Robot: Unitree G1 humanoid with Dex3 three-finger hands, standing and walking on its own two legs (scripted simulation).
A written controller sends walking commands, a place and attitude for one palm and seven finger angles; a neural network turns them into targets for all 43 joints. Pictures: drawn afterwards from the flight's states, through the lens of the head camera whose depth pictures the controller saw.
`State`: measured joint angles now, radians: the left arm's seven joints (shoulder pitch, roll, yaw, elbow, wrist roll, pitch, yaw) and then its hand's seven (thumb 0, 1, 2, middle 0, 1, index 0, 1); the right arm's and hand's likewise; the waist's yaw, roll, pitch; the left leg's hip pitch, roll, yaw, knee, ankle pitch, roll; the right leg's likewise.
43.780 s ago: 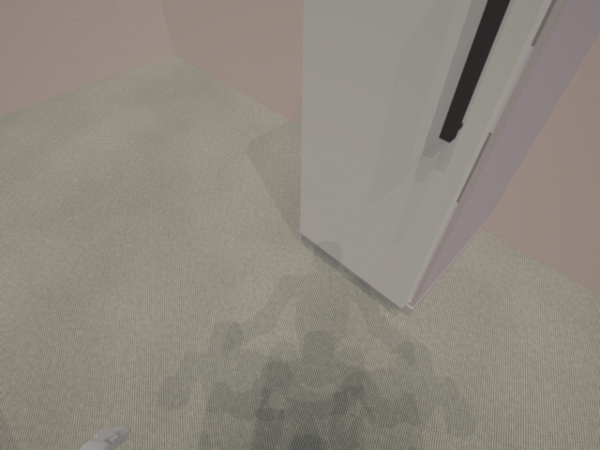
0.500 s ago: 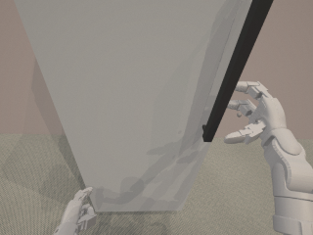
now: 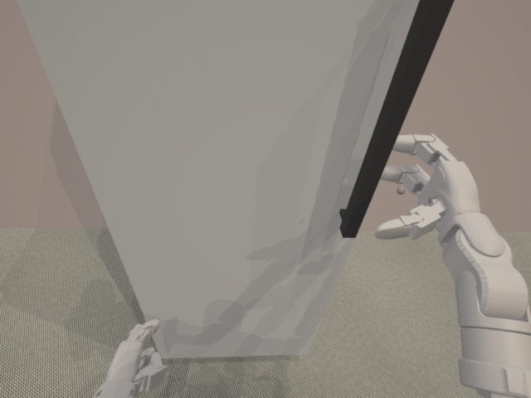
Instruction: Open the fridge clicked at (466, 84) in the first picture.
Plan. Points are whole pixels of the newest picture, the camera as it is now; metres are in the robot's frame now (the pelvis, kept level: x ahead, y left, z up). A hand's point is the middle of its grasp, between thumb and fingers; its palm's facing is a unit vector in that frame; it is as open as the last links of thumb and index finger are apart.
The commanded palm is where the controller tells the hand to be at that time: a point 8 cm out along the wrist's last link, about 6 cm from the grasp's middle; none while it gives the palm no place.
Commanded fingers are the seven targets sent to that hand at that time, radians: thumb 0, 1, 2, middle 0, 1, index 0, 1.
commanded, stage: move the hooked fingers beside the handle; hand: right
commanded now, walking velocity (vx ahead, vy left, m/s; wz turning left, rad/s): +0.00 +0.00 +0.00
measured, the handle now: (382, 121) +0.43 -0.14 +0.26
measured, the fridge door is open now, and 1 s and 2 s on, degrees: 0 0 0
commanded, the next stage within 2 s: none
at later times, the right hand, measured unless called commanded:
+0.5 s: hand (405, 184) +0.36 -0.17 +0.20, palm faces -0.04 +1.00 -0.04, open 13.9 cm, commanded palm +0.33 -0.23 +0.20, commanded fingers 0.00 0.50 -0.30 0.30 1.20 0.30 1.20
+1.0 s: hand (416, 186) +0.36 -0.19 +0.20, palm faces -0.03 +1.00 -0.05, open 14.0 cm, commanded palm +0.33 -0.24 +0.20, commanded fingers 0.00 0.50 -0.30 0.30 1.20 0.30 1.20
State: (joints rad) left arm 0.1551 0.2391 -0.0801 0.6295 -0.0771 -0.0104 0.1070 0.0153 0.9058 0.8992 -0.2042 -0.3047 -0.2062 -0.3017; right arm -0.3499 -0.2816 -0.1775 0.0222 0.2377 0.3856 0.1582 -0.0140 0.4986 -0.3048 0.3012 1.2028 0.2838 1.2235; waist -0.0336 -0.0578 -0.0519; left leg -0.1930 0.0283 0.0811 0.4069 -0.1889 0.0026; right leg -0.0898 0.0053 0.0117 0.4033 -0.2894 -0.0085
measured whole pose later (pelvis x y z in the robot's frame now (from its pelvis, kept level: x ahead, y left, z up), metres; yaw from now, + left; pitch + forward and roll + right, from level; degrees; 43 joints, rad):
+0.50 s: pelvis +0.01 +0.00 +0.00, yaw +1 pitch +0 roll +0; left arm 0.17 0.25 -0.07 0.63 -0.08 0.00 0.11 0.01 0.91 0.90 -0.20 -0.30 -0.21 -0.30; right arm -0.37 -0.33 -0.23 0.09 0.25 0.36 0.20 -0.01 0.50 -0.30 0.30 1.20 0.30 1.20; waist -0.02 -0.05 -0.05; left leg -0.20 0.02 0.07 0.40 -0.19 0.00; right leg -0.10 0.00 0.00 0.40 -0.29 -0.01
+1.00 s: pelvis +0.01 +0.00 +0.00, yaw +1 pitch +0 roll +1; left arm 0.18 0.25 -0.07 0.61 -0.08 -0.02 0.11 0.01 0.91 0.90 -0.20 -0.30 -0.21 -0.30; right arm -0.35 -0.35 -0.26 0.09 0.25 0.34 0.24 -0.01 0.50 -0.30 0.30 1.20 0.30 1.20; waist -0.02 -0.06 -0.06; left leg -0.21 0.02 0.07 0.40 -0.20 0.00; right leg -0.10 0.00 0.00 0.40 -0.30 -0.01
